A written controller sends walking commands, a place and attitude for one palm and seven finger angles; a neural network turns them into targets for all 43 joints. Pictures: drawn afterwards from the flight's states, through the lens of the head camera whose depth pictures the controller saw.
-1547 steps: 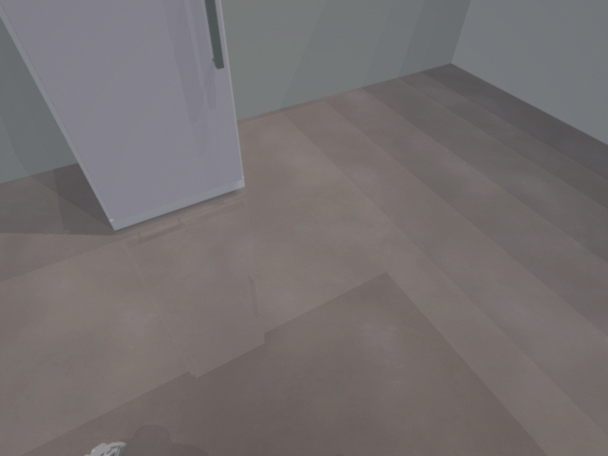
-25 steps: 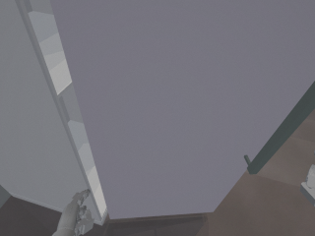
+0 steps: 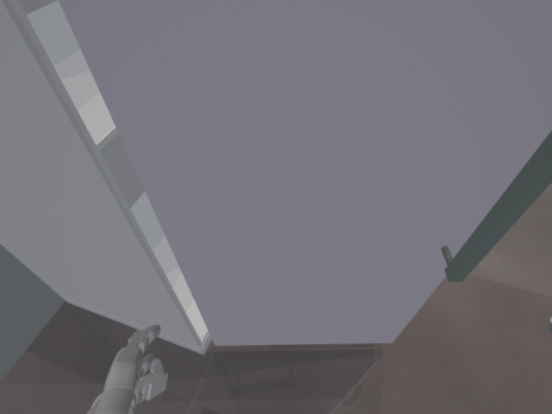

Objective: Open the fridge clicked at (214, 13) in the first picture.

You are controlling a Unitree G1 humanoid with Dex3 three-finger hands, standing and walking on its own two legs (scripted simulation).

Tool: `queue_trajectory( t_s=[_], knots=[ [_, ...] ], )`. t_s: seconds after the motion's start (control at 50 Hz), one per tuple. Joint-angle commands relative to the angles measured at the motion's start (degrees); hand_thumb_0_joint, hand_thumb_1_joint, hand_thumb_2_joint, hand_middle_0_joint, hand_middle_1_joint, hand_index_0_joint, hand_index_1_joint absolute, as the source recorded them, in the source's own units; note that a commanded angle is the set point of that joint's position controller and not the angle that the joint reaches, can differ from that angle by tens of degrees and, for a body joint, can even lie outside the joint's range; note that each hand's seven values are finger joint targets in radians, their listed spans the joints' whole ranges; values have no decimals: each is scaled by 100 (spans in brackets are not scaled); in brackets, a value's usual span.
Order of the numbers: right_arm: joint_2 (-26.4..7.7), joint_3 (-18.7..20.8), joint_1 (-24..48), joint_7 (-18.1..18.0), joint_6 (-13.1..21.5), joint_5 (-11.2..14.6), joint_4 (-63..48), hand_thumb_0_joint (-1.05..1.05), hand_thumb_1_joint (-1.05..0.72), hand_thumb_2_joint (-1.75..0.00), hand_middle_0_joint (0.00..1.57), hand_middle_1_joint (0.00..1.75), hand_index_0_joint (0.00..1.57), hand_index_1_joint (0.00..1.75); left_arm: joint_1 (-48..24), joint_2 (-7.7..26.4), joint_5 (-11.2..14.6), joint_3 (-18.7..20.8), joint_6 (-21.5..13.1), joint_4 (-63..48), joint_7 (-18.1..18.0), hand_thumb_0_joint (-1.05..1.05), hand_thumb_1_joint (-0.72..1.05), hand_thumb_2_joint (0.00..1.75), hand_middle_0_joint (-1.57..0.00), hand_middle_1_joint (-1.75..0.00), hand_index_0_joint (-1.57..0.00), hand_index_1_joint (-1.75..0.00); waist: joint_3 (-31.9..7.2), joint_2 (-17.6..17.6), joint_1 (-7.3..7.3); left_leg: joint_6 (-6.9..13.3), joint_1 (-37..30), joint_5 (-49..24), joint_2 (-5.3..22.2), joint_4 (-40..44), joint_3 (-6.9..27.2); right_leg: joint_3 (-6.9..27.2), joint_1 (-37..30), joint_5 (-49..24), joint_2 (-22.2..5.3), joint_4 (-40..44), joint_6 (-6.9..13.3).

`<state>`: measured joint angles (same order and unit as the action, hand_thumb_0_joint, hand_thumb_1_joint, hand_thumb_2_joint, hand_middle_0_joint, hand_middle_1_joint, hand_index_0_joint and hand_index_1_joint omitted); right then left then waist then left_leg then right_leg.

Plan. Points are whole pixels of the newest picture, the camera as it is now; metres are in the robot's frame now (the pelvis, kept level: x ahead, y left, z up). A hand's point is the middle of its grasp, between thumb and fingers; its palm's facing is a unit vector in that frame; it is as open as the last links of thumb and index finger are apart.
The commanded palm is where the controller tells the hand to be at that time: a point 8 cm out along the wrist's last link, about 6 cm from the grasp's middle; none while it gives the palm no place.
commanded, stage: step back with the hand held close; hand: right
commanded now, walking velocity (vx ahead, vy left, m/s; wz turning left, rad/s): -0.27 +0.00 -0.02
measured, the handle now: (508, 188) +0.41 -0.31 +0.12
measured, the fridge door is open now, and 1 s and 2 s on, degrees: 70 70 70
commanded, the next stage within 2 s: stop stepping back and stand still in 1.00 s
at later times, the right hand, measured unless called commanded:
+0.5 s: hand out of the picture +0.10 -0.32 +0.16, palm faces +0.53 +0.76 -0.38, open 7.5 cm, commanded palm +0.05 -0.34 +0.18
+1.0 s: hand out of the picture +0.04 -0.33 +0.17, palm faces +0.46 +0.80 -0.38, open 7.5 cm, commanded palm -0.02 -0.35 +0.18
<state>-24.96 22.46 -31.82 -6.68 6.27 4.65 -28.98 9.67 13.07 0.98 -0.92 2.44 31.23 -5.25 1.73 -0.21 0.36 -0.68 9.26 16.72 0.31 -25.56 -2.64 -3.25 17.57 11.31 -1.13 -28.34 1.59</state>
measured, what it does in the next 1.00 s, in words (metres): walks backwards: left foot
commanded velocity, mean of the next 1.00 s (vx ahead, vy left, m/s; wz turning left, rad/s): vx -0.35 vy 0.00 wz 0.06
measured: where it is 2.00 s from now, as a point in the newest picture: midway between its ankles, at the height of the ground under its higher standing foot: outside the picture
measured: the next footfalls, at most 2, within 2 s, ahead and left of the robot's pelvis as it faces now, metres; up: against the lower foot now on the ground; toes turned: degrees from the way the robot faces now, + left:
left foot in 0.66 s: -0.09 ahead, +0.11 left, +0.00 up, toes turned -10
right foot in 1.16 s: -0.04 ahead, -0.13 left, +0.00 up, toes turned +0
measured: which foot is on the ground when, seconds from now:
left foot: down 0.00-0.50, up 0.52-0.64, down 0.66-1.00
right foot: down 0.00-1.00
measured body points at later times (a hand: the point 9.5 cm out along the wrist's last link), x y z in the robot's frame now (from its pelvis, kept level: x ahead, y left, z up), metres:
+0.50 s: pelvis -0.07 -0.03 -0.01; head -0.07 -0.06 +0.44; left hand +0.12 +0.18 -0.08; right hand +0.07 -0.36 +0.18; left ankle -0.04 +0.12 -0.74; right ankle +0.04 -0.10 -0.74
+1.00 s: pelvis -0.15 -0.05 -0.01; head -0.15 -0.09 +0.44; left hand +0.05 +0.18 -0.06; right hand +0.01 -0.37 +0.19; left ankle -0.18 +0.10 -0.73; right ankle +0.03 -0.11 -0.73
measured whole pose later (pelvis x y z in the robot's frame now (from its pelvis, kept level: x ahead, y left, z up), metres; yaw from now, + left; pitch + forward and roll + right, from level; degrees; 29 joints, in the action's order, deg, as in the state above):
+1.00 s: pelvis -0.15 -0.05 -0.01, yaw -2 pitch +0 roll +5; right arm -26.6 26.5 -27.7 -6.6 13.9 4.9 -29.0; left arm 10.2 10.5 -1.0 0.2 -4.5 33.3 -3.6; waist -1.1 -0.4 0.6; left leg 2.8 10.6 27.4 -4.2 -29.9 0.4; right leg -4.7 29.2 2.0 -2.9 -24.9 2.9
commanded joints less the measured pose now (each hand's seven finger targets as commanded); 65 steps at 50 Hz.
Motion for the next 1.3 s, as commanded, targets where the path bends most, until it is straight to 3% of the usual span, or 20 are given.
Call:
queue_trajectory(
  t_s=[0.0, 0.18, 0.38, 0.44, 0.5, 0.62, 0.7, 0.78, 0.84, 0.94, 0.98, 1.0, 1.02, 1.06, 1.1, 1.12, 1.14, 1.16, 1.18, 1.28],
  knots=[
    [-1055, 874, -1, -167, 424, 40, -1215, 0, -90, -90, 20, 30, 20, 30, -473, 692, -8, 271, -343, -980, -24, 0, 90, 90, -20, -30, -20, -30, -1142, 498, 81, -98, 43, -1742, 162, 58, 206, 669, -689, -1564, -493, 438, 237],
    [-913, 950, 194, -162, 656, -115, -1233, 0, -90, -90, 20, 30, 20, 30, -461, 818, -23, 297, -744, -947, -46, 0, 90, 90, -20, -30, -20, -30, -691, 952, 91, 29, -967, -212, -180, -633, 266, 1465, 1730, 2539, -812, 1551, 450],
    [-854, 692, 715, -250, 954, -166, -1248, 0, -90, -90, 20, 30, 20, 30, -237, 689, -112, 328, -1039, -549, -32, 0, 90, 90, -20, -30, -20, -30, -556, 76, -56, 373, 1351, 861, 298, 782, 1065, 952, -121, 1395, -240, 222, 61],
    [-881, 657, 1149, -279, 1024, -235, -1174, 0, -90, -90, 20, 30, 20, 30, -379, 787, -123, 335, -1128, -497, -101, 0, 90, 90, -20, -30, -20, -30, -450, 633, -64, 134, 1135, 633, -94, 384, 698, 1304, 11, 1823, -550, 958, 158],
    [-852, 823, 1175, -211, 1097, -340, -1044, 0, -90, -90, 20, 30, 20, 30, -456, 864, -134, 389, -1168, -558, -126, 0, 90, 90, -20, -30, -20, -30, -645, 1464, 78, 27, -744, -1, -579, -1443, 410, 2202, 1846, 3333, -1326, 2133, 554],
    [-973, 915, 278, -65, 1179, -63, -1312, 0, -90, -90, 20, 30, 20, 30, -332, 587, -163, 393, -1032, -574, 135, 0, 90, 90, -20, -30, -20, -30, -820, 614, 64, 462, 676, 683, 115, 459, 1262, 1383, 333, 1517, -841, 777, 26],
    [-1079, 668, 972, -158, 1245, -129, -1196, 0, -90, -90, 20, 30, 20, 30, -367, 528, -46, 413, -971, -400, 60, 0, 90, 90, -20, -30, -20, -30, -1057, -866, -117, 430, 2108, -1329, 919, 989, 1658, 227, -1448, 39, -96, -1009, -185],
    [-1162, 829, 971, -130, 1157, -104, -1064, 0, -90, -90, 20, 30, 20, 30, -596, 659, -73, 382, -913, -499, -61, 0, 90, 90, -20, -30, -20, -30, -904, 605, -44, -26, 1537, -789, -236, 60, 709, 842, -1154, -714, -687, 564, 47],
    [-1217, 1189, 865, -50, 1280, -89, -945, 0, -90, -90, 20, 30, 20, 30, -648, 876, -245, 503, -969, -604, -58, 0, 90, 90, -20, -30, -20, -30, -951, 1911, 96, 122, -576, 827, -768, -1803, 518, 2528, 1338, 3242, -1901, 2801, 281],
    [-919, 802, 281, -14, 1174, 70, -1379, 0, -90, -90, 20, 30, 20, 30, -311, 557, -166, 487, -966, -576, 177, 0, 90, 90, -20, -30, -20, -30, -1282, 1094, 154, 384, 182, 1180, -200, 105, 379, 826, 166, 1667, -1031, 1281, -275],
    [-1177, 764, 663, -116, 1238, -22, -1613, 0, -90, -90, 20, 30, 20, 30, -82, 449, -156, 422, -956, -386, 160, 0, 90, 90, -20, -30, -20, -30, -1100, -443, -46, 879, 2035, 1024, 1219, 1640, 1873, 141, -1085, 636, -211, -1244, -554],
    [-1337, 817, 1025, -200, 1265, -82, -1689, 0, -90, -90, 20, 30, 20, 30, -112, 404, -220, 375, -987, -323, 149, 0, 90, 90, -20, -30, -20, -30, -928, -793, -79, 1144, 2465, 190, 1958, 1917, 2153, 141, -1076, 722, 48, -2308, -544],
    [-1198, 664, 1132, -203, 1104, -158, -1319, 0, -90, -90, 20, 30, 20, 30, -244, 464, -155, 397, -977, -303, 137, 0, 90, 90, -20, -30, -20, -30, -614, -1257, -8, 1240, 2741, 739, 1977, 1720, 2024, 373, -508, 1248, 142, -3140, -437],
    [-864, 448, 1338, -203, 993, -227, -870, 0, -90, -90, 20, 30, 20, 30, -317, 458, -173, 295, -984, -193, 96, 0, 90, 90, -20, -30, -20, -30, 312, -1068, -134, 938, 2897, 390, 1537, 1171, 1204, 789, -221, 1413, -226, -2630, -298],
    [-1025, 620, 1599, -165, 983, -167, -817, 0, -90, -90, 20, 30, 20, 30, -455, 622, -81, 238, -994, -197, -7, 0, 90, 90, -20, -30, -20, -30, 366, 480, -202, 339, 2047, -305, 565, -474, 572, 689, -12, 640, -168, 476, -244],
    [-1082, 760, 1592, -167, 1084, -142, -1075, 0, -90, -90, 20, 30, 20, 30, -496, 849, -66, 312, -1124, -343, -47, 0, 90, 90, -20, -30, -20, -30, -3, 2113, -46, 74, 1801, 659, -214, -1750, 284, 2071, 199, 557, -1179, 1489, 130],
    [-1298, 902, 1700, -191, 1192, -160, -1321, 0, -90, -90, 20, 30, 20, 30, -329, 706, -103, 380, -1263, -404, -71, 0, 90, 90, -20, -30, -20, -30, -461, 2373, 2, 90, 1595, 1575, -491, -2685, 485, 3090, 72, 998, -1709, 1960, 447],
    [-1181, 1008, 1067, -125, 1251, -96, -1083, 0, -90, -90, 20, 30, 20, 30, -144, 655, -106, 420, -1371, -224, 32, 0, 90, 90, -20, -30, -20, -30, -1136, 1754, 0, 93, 1078, 1438, -646, -3427, 741, 3139, 206, 3376, -1791, 2348, 357],
    [-1241, 1084, 1047, -117, 1171, -109, -1587, 0, -90, -90, 20, 30, 20, 30, -145, 725, -120, 478, -1365, -398, 128, 0, 90, 90, -20, -30, -20, -30, -1109, 1571, 45, 107, 1127, 1388, -696, -3498, 593, 3227, 267, 3682, -1632, 2535, 22],
    [-825, 710, -192, -182, 803, -114, -2025, 0, -90, -90, 20, 30, 20, 30, -87, 488, -135, 401, -1346, -425, 329, 0, 90, 90, -20, -30, -20, -30, -1061, 1722, 67, 212, 89, 1181, -925, -1849, -262, 1492, 115, 2818, -901, 2695, -701]
  ],
)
